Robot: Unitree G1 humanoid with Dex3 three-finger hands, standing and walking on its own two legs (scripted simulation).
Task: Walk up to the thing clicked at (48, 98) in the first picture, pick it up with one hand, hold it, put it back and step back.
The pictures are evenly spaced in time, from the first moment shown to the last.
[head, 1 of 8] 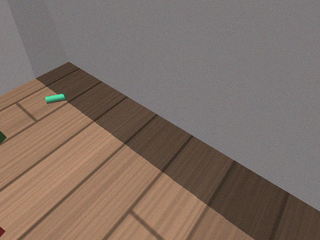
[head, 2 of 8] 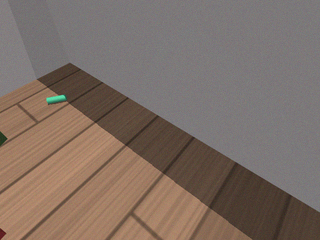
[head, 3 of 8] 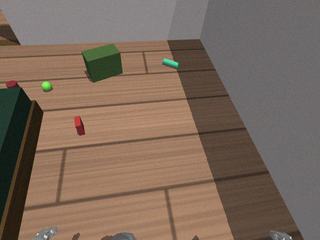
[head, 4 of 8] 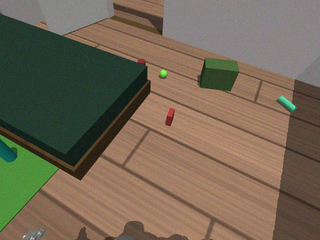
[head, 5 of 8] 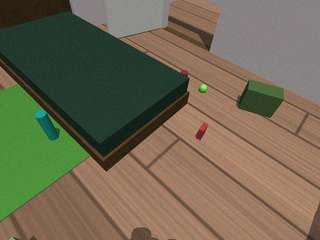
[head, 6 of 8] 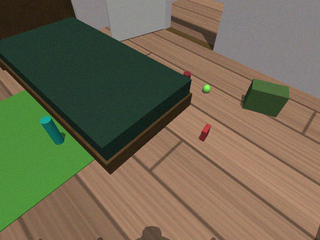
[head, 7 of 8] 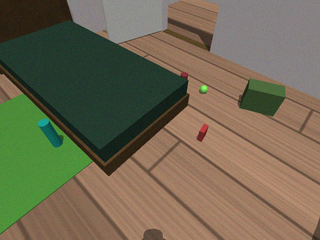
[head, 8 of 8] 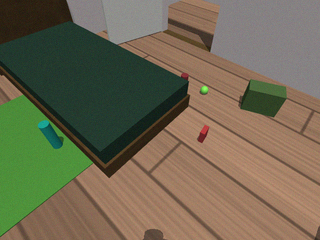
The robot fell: no
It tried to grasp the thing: no
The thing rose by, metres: 0.00
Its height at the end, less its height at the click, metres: +0.00
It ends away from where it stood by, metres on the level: 0.00
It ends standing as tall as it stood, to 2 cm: yes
